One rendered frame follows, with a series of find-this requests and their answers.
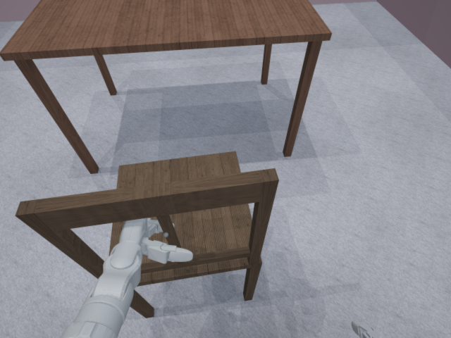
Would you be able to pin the left robot forearm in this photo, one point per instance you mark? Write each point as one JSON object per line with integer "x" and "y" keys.
{"x": 107, "y": 304}

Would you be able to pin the robot left hand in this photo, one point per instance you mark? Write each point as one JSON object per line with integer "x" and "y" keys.
{"x": 136, "y": 230}

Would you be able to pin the robot right hand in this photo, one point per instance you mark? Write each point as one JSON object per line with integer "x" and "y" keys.
{"x": 364, "y": 331}

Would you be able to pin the table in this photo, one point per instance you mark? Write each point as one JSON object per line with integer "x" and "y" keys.
{"x": 68, "y": 28}

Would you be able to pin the chair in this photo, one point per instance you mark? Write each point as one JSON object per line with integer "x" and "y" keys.
{"x": 207, "y": 199}

